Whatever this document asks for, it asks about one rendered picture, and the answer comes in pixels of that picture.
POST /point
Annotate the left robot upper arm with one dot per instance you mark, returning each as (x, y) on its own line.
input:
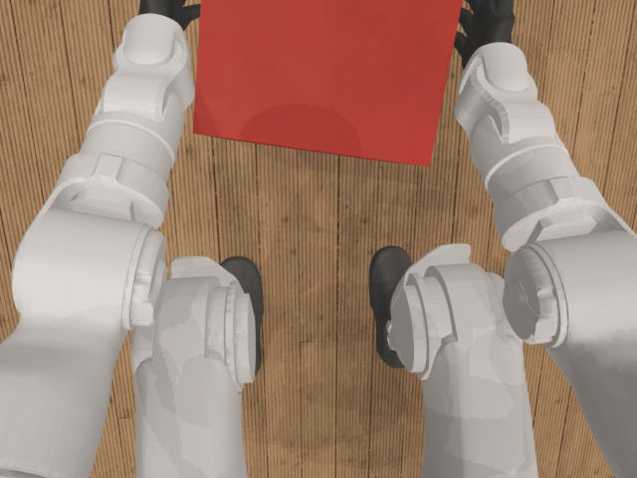
(84, 281)

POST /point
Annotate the right robot shin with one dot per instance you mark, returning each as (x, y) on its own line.
(441, 255)

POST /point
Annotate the left robot thigh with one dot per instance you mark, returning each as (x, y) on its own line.
(188, 421)

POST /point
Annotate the robot right forearm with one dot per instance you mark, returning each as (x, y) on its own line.
(535, 188)

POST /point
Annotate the carton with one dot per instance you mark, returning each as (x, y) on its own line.
(358, 78)

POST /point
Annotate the right robot hand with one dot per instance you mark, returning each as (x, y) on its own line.
(492, 22)

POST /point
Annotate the robot left forearm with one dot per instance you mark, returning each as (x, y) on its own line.
(131, 143)

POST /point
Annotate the left robot hand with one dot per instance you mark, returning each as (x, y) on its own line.
(172, 9)

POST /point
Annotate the right robot upper arm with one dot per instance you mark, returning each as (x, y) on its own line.
(577, 297)

